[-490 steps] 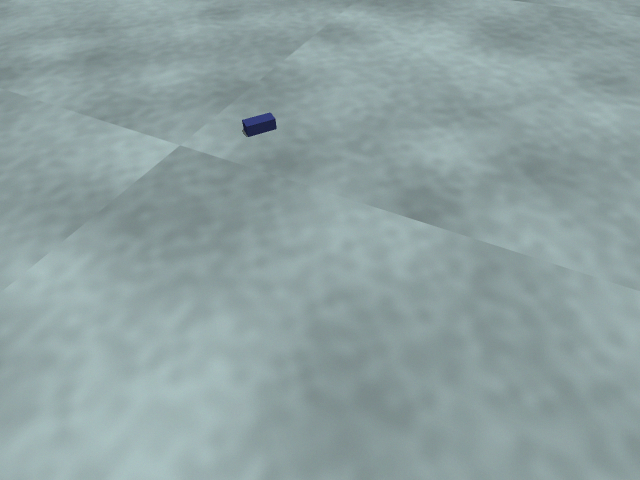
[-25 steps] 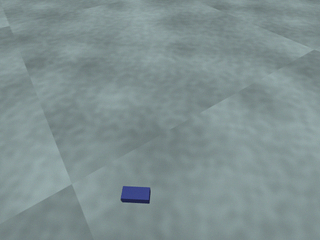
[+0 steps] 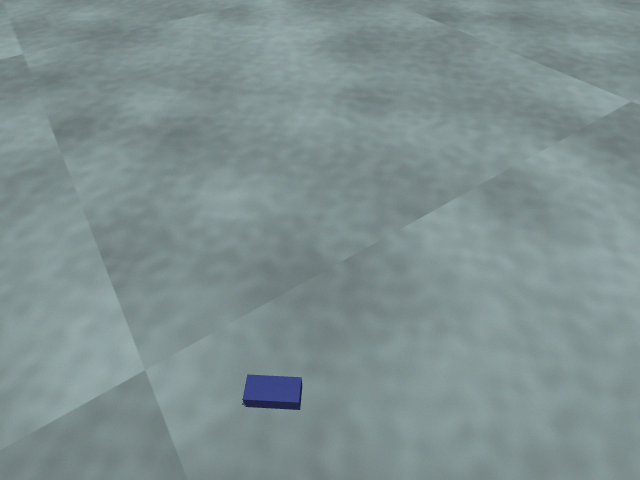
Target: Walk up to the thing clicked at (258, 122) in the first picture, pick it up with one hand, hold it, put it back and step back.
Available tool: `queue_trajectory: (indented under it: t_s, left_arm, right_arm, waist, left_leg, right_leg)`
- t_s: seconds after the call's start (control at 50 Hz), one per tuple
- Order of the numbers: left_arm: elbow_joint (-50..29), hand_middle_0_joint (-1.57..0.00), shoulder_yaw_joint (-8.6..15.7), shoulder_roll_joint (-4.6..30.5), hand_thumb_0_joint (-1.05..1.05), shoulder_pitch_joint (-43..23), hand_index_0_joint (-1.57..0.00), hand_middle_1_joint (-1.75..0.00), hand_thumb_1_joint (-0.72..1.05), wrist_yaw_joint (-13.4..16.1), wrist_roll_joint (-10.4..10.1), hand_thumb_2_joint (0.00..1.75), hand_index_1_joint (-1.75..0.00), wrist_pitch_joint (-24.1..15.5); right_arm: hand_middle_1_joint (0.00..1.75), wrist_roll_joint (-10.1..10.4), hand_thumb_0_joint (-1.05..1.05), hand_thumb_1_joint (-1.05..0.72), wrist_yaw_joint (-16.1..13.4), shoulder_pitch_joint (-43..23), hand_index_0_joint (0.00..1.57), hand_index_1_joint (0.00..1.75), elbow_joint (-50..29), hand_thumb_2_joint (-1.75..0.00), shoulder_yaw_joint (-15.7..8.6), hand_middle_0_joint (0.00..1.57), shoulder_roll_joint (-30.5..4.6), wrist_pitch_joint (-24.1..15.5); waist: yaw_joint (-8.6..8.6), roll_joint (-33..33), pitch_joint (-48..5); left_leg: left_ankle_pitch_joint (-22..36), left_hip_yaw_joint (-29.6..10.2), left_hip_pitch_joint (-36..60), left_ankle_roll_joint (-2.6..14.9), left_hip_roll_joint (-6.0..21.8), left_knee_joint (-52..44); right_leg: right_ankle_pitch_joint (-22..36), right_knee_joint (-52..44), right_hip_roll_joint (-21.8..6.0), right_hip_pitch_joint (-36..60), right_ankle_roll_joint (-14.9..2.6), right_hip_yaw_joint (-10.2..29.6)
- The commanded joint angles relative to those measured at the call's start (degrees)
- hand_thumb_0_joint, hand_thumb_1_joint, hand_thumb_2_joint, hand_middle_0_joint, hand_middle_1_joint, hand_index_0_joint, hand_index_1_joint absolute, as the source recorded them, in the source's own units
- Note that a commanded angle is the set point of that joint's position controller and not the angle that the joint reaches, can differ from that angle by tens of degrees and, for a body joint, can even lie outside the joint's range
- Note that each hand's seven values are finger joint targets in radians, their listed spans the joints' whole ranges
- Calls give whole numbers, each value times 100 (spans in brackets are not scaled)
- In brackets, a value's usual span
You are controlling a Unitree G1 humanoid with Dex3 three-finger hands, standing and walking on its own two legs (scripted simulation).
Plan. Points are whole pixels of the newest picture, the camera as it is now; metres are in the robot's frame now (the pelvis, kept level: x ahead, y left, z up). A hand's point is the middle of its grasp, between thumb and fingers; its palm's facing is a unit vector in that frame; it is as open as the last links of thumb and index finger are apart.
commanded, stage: stand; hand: left
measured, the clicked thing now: (273, 392) +0.50 +0.19 -0.75
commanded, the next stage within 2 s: walk up in 0.74 s
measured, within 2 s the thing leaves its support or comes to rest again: neither
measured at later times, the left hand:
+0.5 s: hand out of the picture +0.06 +0.25 -0.16, palm faces -0.02 -0.94 -0.34, open 7.3 cm
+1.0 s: hand out of the picture +0.08 +0.24 -0.16, palm faces -0.04 -0.92 -0.38, open 7.3 cm
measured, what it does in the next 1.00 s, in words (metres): stands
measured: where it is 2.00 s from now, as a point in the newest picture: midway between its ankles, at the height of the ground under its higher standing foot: outside the picture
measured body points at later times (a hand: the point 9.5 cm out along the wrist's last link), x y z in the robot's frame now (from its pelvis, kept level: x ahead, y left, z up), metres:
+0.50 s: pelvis +0.00 +0.00 +0.00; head +0.00 +0.00 +0.45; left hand +0.07 +0.30 -0.13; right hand +0.07 -0.30 -0.13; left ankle -0.02 +0.12 -0.75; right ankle +0.00 -0.12 -0.75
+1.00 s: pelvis +0.03 -0.03 -0.01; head +0.04 -0.04 +0.43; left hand +0.08 +0.29 -0.14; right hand +0.06 -0.35 -0.15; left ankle -0.02 +0.12 -0.75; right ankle +0.03 -0.13 -0.75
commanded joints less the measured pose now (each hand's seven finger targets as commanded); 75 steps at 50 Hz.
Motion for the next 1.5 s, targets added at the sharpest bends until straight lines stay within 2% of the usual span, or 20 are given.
queue_trajectory:
  t_s: [0.0,0.7,0.74,0.8,0.84,0.88,0.92,0.94,0.96,0.98,1.02,1.08,1.18,1.22,1.26,1.28,1.3,1.34,1.4,1.48]
  left_arm:
    - [-317,-20,268,1270,0,-235,-20,-30,90,79,15,90,-30,-87]
    - [-333,-20,254,1264,0,-147,-20,-30,90,68,35,90,-30,-100]
    - [-578,-20,449,1390,0,15,-20,-30,90,-50,131,90,-30,-48]
    - [-709,-20,512,1233,0,12,-20,-30,90,-109,168,90,-30,31]
    - [-872,-20,552,1265,0,141,-20,-30,90,-134,174,90,-30,46]
    - [-977,-20,534,1160,0,139,-20,-30,90,-157,154,90,-30,-14]
    - [-830,-20,531,1011,0,686,-20,-30,90,-121,123,90,-30,-125]
    - [-715,-20,586,1255,0,1014,-20,-30,90,-64,128,90,-30,-186]
    - [-624,-20,711,1692,0,1341,-20,-30,90,10,112,90,-30,-218]
    - [-748,-20,740,1899,0,1292,-20,-30,90,45,135,90,-30,-197]
    - [-1061,-20,745,1897,0,836,-20,-30,90,51,179,90,-30,-154]
    - [-1225,-20,597,1352,0,659,-20,-30,90,99,50,90,-30,-163]
    - [-1321,-20,557,1401,0,621,-20,-30,90,160,55,90,-30,-140]
    - [-1413,-20,528,1404,0,362,-20,-30,90,157,-4,90,-30,-78]
    - [-1466,-20,503,1381,0,171,-20,-30,90,139,-90,90,-30,-1]
    - [-1501,-20,467,1203,0,220,-20,-30,90,129,-133,90,-30,28]
    - [-1438,-20,457,1111,0,433,-20,-30,90,133,-200,90,-30,74]
    - [-1128,-20,463,1217,0,778,-20,-30,90,158,-140,90,-30,152]
    - [-955,-20,475,1332,0,473,-20,-30,90,116,-59,90,-30,25]
    - [-892,-20,404,1311,0,17,-20,-30,90,104,-84,90,-30,-4]
  right_arm:
    - [30,-29,0,-90,-71,-166,20,30,-311,-90,-187,20,-1183,-131]
    - [30,-28,0,-90,-60,-116,20,30,-361,-90,-198,20,-1194,-109]
    - [30,-138,0,-90,-27,325,20,30,-508,-90,-404,20,-1470,-180]
    - [30,-160,0,-90,-45,469,20,30,-616,-90,-577,20,-1709,-169]
    - [30,-192,0,-90,-61,274,20,30,-846,-90,-629,20,-1743,-221]
    - [30,-211,0,-90,-43,277,20,30,-972,-90,-620,20,-1649,-255]
    - [30,-152,0,-90,-18,66,20,30,-1134,-90,-583,20,-1486,-198]
    - [30,-75,0,-90,-19,-20,20,30,-1225,-90,-535,20,-1283,-155]
    - [30,-14,0,-90,-37,11,20,30,-1374,-90,-430,20,-970,-129]
    - [30,-20,0,-90,-55,88,20,30,-1453,-90,-373,20,-829,-26]
    - [30,-51,0,-90,-86,382,20,30,-1315,-90,-463,20,-1128,-9]
    - [30,-15,0,-90,-66,622,20,30,-1209,-90,-422,20,-1063,-12]
    - [30,-12,0,-90,-103,502,20,30,-1271,-90,-382,20,-989,16]
    - [30,-16,0,-90,-123,571,20,30,-1173,-90,-434,20,-1008,-15]
    - [30,-22,0,-90,-142,813,20,30,-1063,-90,-485,20,-1070,-57]
    - [30,-51,0,-90,-164,734,20,30,-1081,-90,-568,20,-1383,-76]
    - [30,-51,0,-90,-184,500,20,30,-1192,-90,-578,20,-1556,-104]
    - [30,-1,0,-90,-173,-224,20,30,-1284,-90,-498,20,-1673,-109]
    - [30,49,0,-90,-140,-255,20,30,-1180,-90,-366,20,-1255,-63]
    - [30,73,0,-90,-105,-261,20,30,-999,-90,-294,20,-1146,-76]
  waist:
    - [-20,-45,-455]
    - [-31,-110,-354]
    - [-65,-94,-346]
    - [-172,521,370]
    - [-80,578,654]
    - [-51,742,596]
    - [258,766,103]
    - [356,138,-127]
    - [402,-1015,-302]
    - [367,-1049,-199]
    - [235,-666,107]
    - [46,-632,33]
    - [89,-834,-201]
    - [-47,-853,-230]
    - [-243,-653,-394]
    - [-163,-46,-531]
    - [-32,307,-698]
    - [274,725,-427]
    - [166,611,-528]
    - [36,382,-688]
  left_leg:
    - [930,-514,-95,145,725,-271]
    - [584,-552,-142,180,685,-260]
    - [-1578,-626,-14,474,588,-193]
    - [-2818,-1607,-330,1029,1478,-853]
    - [-2103,-1776,-449,1320,1843,-908]
    - [-485,-1385,-15,1244,1668,-364]
    - [994,-584,-90,868,1205,587]
    - [1104,-8,-285,519,685,1463]
    - [-253,327,-1156,209,107,2518]
    - [-2086,5,-1910,137,-256,2778]
    - [-2402,-406,-1862,198,-27,3490]
    - [-1783,-676,-2011,187,83,3404]
    - [-1068,-401,-1390,67,97,2176]
    - [-522,-254,-797,87,66,1501]
    - [1267,-294,18,210,69,468]
    - [2434,-952,370,397,599,487]
    - [2629,-1761,422,808,1276,341]
    - [1883,-1977,-838,1268,1669,449]
    - [2077,-896,-618,515,807,831]
    - [2180,-734,-86,371,625,704]
  right_leg:
    - [903,-153,-752,221,-171,562]
    - [563,-225,-737,62,-174,565]
    - [-1362,255,-282,-374,-297,387]
    - [-1660,1667,0,-1379,-204,48]
    - [-1787,2307,-169,-1734,-204,262]
    - [-1777,1637,-320,-1743,-263,358]
    - [-630,344,-174,-560,-299,196]
    - [812,-86,-295,85,-280,545]
    - [1963,-206,-939,764,-344,1547]
    - [1173,-397,-1486,931,-691,2498]
    - [533,-282,-1865,374,-1479,2680]
    - [2235,52,-1246,690,-1118,1416]
    - [3474,582,-1128,480,-1082,852]
    - [3201,880,-1042,25,-948,672]
    - [2512,1286,-841,-377,-571,568]
    - [1681,1543,-444,-686,-283,400]
    - [554,1869,-13,-832,-117,345]
    - [-1176,1542,-114,62,-200,396]
    - [693,722,-427,327,-307,682]
    - [1321,530,-547,184,-284,728]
